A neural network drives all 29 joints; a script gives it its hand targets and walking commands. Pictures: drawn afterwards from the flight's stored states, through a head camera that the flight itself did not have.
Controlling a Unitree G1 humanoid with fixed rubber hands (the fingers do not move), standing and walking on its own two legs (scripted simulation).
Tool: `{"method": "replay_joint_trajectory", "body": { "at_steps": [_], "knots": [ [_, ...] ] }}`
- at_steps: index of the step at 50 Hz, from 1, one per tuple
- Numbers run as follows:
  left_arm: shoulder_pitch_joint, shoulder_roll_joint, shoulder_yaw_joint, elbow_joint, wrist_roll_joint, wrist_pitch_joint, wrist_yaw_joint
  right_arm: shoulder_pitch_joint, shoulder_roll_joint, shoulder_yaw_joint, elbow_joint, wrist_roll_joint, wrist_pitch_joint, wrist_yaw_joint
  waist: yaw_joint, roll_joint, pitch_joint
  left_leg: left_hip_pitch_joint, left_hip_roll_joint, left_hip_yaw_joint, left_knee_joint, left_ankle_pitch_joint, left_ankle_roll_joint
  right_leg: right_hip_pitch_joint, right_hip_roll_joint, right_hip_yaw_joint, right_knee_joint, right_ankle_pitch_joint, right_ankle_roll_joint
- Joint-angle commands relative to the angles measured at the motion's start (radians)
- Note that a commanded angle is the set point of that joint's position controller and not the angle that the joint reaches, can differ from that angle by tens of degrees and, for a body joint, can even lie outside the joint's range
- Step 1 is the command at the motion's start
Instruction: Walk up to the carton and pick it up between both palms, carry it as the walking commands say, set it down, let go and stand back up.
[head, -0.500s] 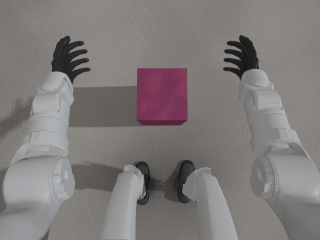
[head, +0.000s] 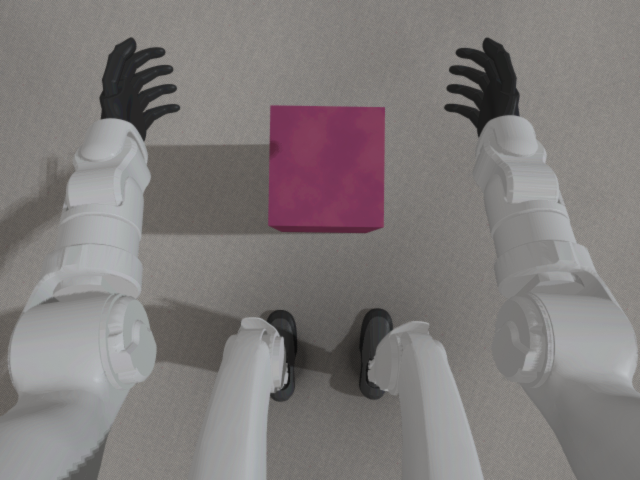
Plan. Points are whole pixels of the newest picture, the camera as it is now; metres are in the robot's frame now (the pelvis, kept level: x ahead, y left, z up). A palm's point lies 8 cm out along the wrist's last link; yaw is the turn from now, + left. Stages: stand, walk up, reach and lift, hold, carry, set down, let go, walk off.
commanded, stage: reach and lift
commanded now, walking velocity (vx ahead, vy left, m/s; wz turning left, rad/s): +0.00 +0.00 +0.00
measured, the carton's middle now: (325, 179) +0.50 +0.02 -0.48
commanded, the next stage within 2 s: none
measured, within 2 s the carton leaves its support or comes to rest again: neither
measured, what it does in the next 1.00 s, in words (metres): lowers itself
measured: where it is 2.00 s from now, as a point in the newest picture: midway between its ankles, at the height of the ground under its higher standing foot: (328, 370)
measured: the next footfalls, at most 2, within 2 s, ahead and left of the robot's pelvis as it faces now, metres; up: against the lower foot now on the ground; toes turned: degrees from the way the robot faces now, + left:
none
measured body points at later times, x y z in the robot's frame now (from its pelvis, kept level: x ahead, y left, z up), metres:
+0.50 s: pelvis -0.03 -0.01 -0.15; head +0.31 +0.00 +0.15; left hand +0.51 +0.24 -0.27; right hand +0.53 -0.16 -0.28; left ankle +0.07 +0.10 -0.57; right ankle +0.08 -0.11 -0.57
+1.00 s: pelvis -0.05 +0.00 -0.23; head +0.33 +0.01 +0.01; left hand +0.50 +0.22 -0.41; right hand +0.52 -0.16 -0.41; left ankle +0.07 +0.10 -0.57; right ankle +0.08 -0.11 -0.57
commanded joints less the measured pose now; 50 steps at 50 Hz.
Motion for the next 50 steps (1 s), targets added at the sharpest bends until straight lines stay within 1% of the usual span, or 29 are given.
{"method": "replay_joint_trajectory", "body": {
  "at_steps": [1,4,9,13,18,22,29,38,43,50],
  "knots": [
    [-0.218,0.121,-0.005,-0.074,-0.012,-0.018,0.014,-0.221,-0.091,0.008,-0.075,0.015,-0.021,-0.012,0.017,0.010,-0.884,0.406,-0.086,-0.066,0.015,0.334,-0.063,0.427,0.117,0.056,0.068,0.241,0.037],
    [-0.237,0.147,-0.021,-0.083,-0.032,-0.018,0.032,-0.244,-0.111,0.031,-0.094,0.044,-0.022,-0.031,0.024,0.003,-0.954,0.370,-0.088,-0.057,0.091,0.329,-0.063,0.421,0.121,0.048,0.150,0.246,0.042],
    [-0.282,0.191,-0.063,-0.144,-0.086,-0.006,0.062,-0.291,-0.144,0.081,-0.162,0.098,-0.006,-0.064,0.031,-0.007,-1.104,0.323,-0.087,-0.047,0.205,0.318,-0.060,0.446,0.125,0.047,0.271,0.262,0.043],
    [-0.314,0.201,-0.097,-0.152,-0.125,0.009,0.077,-0.324,-0.159,0.112,-0.166,0.127,0.011,-0.079,0.029,-0.002,-1.099,0.275,-0.081,-0.047,0.271,0.271,-0.058,0.399,0.122,0.049,0.335,0.213,0.039],
    [-0.356,0.210,-0.108,-0.094,-0.142,0.012,0.088,-0.371,-0.161,0.135,-0.105,0.147,0.014,-0.088,0.034,-0.002,-0.991,0.170,-0.069,-0.045,0.339,0.187,-0.055,0.312,0.115,0.057,0.402,0.136,0.033],
    [-0.387,0.216,-0.115,-0.036,-0.153,-0.001,0.094,-0.406,-0.163,0.148,-0.048,0.155,0.003,-0.093,0.034,-0.006,-0.929,0.105,-0.060,-0.046,0.396,0.153,-0.052,0.269,0.108,0.060,0.461,0.111,0.031],
    [-0.443,0.226,-0.150,0.027,-0.189,-0.030,0.114,-0.466,-0.184,0.171,0.016,0.178,-0.029,-0.101,0.028,-0.006,-0.889,0.060,-0.051,-0.053,0.501,0.160,-0.051,0.228,0.095,0.065,0.563,0.119,0.029],
    [-0.522,0.248,-0.215,0.069,-0.238,-0.060,0.137,-0.551,-0.219,0.225,0.070,0.243,-0.062,-0.099,0.033,-0.007,-0.864,0.060,-0.038,-0.066,0.609,0.182,-0.049,0.206,0.081,0.079,0.673,0.138,0.028],
    [-0.568,0.254,-0.251,0.094,-0.259,-0.070,0.142,-0.592,-0.237,0.252,0.106,0.273,-0.076,-0.094,0.033,-0.002,-0.829,0.067,-0.032,-0.077,0.654,0.183,-0.049,0.176,0.075,0.081,0.722,0.133,0.029],
    [-0.636,0.254,-0.294,0.158,-0.283,-0.081,0.142,-0.644,-0.263,0.273,0.180,0.298,-0.093,-0.082,0.022,0.011,-0.738,0.062,-0.024,-0.095,0.703,0.162,-0.050,0.106,0.066,0.079,0.780,0.105,0.029]
  ]
}}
